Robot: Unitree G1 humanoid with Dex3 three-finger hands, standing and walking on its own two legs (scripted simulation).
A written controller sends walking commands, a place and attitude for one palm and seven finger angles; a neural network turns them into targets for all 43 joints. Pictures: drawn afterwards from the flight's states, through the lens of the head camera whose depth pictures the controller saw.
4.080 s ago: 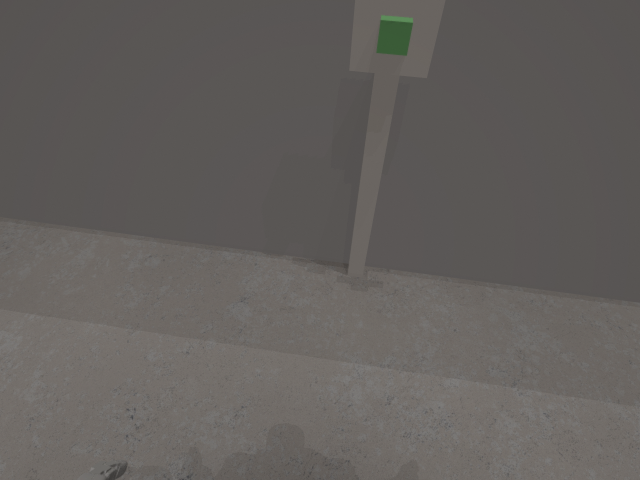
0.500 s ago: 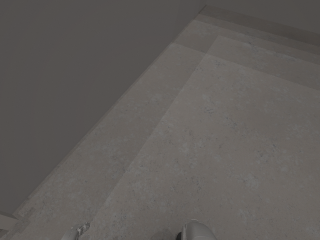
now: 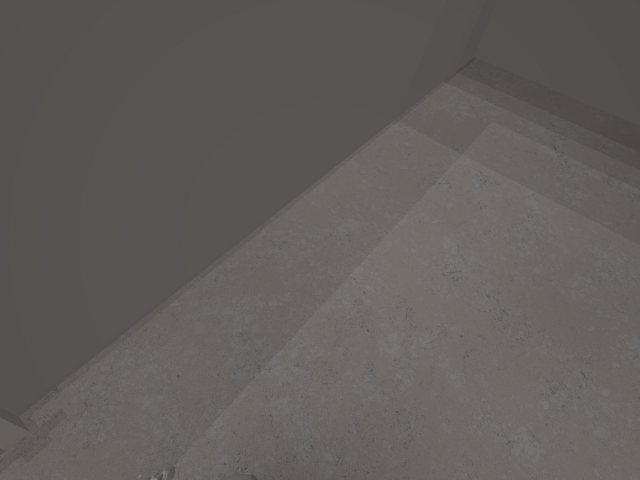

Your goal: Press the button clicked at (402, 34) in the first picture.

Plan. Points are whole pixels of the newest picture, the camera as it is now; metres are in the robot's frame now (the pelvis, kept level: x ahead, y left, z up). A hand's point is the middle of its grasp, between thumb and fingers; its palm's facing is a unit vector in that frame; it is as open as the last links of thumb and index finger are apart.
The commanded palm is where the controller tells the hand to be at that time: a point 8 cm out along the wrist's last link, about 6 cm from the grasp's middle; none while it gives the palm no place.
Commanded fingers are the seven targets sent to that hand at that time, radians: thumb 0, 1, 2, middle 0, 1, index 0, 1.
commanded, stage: turn to face it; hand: left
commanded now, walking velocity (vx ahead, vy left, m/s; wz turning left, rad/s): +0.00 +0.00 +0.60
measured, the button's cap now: out of the picture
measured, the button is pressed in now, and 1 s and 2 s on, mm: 0 0 0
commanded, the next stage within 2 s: take the last steps up to it in 1.44 s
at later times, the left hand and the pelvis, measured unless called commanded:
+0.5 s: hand out of the picture +0.05 +0.17 -0.13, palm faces +0.28 -0.92 -0.28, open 7.4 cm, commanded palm none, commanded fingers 0.00 0.90 0.90 -0.20 -0.30 -0.20 -0.30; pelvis +0.00 -0.05 +0.01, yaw +16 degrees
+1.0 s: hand out of the picture -0.14 +0.17 -0.17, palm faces +0.59 -0.76 -0.27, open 7.4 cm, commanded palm none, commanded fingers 0.00 0.90 0.90 -0.20 -0.30 -0.20 -0.30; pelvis -0.04 -0.04 +0.01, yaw +35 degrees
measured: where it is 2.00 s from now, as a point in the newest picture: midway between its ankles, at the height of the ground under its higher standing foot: outside the picture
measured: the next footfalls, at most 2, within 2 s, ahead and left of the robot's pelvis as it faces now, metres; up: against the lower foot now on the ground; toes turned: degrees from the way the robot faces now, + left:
right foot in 0.48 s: +0.06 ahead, -0.16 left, +0.00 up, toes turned +14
left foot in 0.90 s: -0.06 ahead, +0.07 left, +0.00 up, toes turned +39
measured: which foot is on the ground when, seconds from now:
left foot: down 0.00-0.46, up 0.48-0.88, down 0.90-1.00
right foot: up 0.00-0.46, down 0.48-0.90, up 0.92-1.00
